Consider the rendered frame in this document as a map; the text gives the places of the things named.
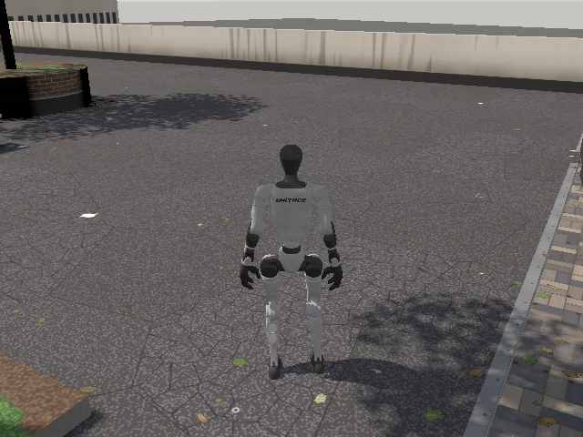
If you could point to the robot left foot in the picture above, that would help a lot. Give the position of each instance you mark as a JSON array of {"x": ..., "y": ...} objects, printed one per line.
[{"x": 274, "y": 372}]

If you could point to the robot right forearm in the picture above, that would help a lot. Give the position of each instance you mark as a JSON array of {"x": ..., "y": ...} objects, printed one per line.
[{"x": 332, "y": 248}]

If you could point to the left robot thigh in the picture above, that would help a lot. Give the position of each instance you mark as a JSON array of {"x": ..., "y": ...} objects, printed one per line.
[{"x": 270, "y": 277}]

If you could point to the left robot upper arm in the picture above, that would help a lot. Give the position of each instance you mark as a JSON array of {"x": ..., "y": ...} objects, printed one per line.
[{"x": 262, "y": 193}]

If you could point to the left robot hand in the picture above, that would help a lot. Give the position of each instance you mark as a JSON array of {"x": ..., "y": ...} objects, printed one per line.
[{"x": 245, "y": 277}]

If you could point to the robot left forearm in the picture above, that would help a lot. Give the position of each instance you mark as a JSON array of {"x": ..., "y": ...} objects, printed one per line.
[{"x": 250, "y": 247}]

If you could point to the right robot hand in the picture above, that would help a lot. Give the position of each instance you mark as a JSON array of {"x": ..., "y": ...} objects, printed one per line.
[{"x": 337, "y": 276}]

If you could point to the right robot upper arm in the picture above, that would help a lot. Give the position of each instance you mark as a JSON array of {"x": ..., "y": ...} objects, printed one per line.
[{"x": 323, "y": 206}]

